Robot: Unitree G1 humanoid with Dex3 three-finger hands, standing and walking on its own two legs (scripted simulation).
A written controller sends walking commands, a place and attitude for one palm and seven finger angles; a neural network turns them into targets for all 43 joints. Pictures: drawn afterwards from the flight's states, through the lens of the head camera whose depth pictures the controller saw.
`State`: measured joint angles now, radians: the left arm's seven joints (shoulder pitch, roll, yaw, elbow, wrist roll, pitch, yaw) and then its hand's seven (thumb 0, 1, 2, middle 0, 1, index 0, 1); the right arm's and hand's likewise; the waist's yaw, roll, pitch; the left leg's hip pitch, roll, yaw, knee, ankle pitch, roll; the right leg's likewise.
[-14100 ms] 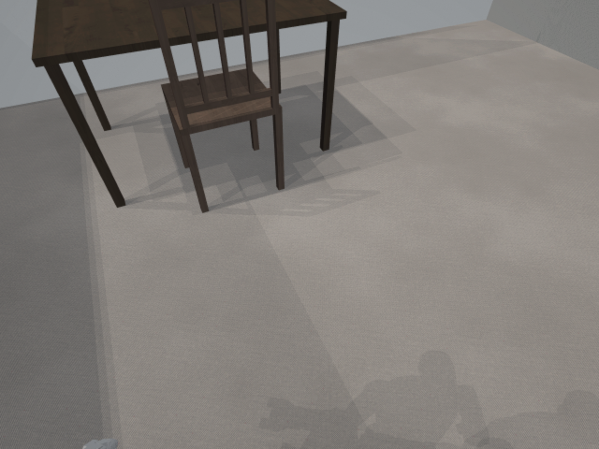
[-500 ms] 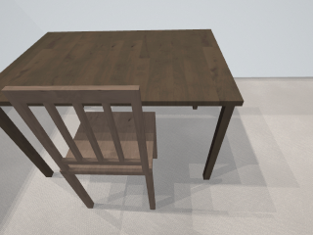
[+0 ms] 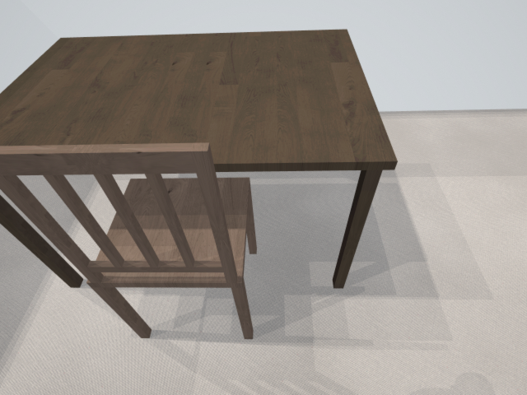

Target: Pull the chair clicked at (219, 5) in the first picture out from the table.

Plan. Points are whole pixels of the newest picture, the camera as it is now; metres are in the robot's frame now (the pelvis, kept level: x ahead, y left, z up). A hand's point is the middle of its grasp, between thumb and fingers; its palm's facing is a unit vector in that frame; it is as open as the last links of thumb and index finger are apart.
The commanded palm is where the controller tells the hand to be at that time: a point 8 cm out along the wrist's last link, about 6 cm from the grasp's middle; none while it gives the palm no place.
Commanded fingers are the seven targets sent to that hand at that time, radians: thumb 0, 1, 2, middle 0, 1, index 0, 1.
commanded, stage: look again from close up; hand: left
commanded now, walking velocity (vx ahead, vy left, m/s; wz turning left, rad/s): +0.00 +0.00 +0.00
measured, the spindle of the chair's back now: (132, 225) +0.45 +0.31 -0.06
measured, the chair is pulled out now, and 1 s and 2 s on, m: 0.00 0.00 0.00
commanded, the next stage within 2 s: raise the hand toward the chair's back in 0.90 s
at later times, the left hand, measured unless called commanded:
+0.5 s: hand out of the picture +0.04 +0.15 -0.17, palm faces +0.03 -0.97 -0.23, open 7.3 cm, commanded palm none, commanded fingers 0.00 0.90 0.90 -0.20 -0.30 -0.20 -0.30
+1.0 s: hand out of the picture +0.05 +0.14 -0.16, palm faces +0.05 -0.97 -0.23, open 7.3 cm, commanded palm +0.13 +0.19 -0.07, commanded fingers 0.00 0.88 0.89 -0.20 -0.30 -0.20 -0.30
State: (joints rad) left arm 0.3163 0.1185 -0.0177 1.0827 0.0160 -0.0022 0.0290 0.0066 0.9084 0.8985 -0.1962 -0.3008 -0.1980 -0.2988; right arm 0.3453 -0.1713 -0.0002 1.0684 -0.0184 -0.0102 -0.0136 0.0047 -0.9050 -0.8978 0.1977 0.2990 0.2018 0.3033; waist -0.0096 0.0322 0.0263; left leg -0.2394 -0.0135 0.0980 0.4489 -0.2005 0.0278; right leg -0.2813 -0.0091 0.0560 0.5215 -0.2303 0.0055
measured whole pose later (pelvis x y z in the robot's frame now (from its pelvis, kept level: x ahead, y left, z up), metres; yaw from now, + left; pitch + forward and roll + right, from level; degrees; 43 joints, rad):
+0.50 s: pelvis +0.03 -0.03 +0.00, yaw +1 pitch -1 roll +1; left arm 0.27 0.14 -0.01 1.11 0.01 -0.02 0.04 0.01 0.92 0.90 -0.20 -0.30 -0.20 -0.30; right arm 0.27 -0.16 0.00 1.12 -0.01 -0.02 -0.03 0.00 -0.91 -0.90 0.20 0.30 0.20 0.30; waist 0.00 0.02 0.04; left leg -0.17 0.02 0.07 0.42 -0.23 -0.02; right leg -0.20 0.03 0.03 0.48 -0.26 -0.03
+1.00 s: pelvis +0.05 -0.04 +0.00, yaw +1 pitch -1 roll +1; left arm 0.27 0.15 0.00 1.11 0.01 -0.02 0.04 0.01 0.92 0.90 -0.20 -0.30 -0.20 -0.30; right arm 0.27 -0.15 0.01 1.14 -0.02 -0.02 -0.03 0.00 -0.90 -0.90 0.20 0.30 0.20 0.30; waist 0.00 0.02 0.05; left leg -0.13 0.04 0.06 0.39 -0.23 -0.03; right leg -0.16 0.04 0.01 0.45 -0.27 -0.05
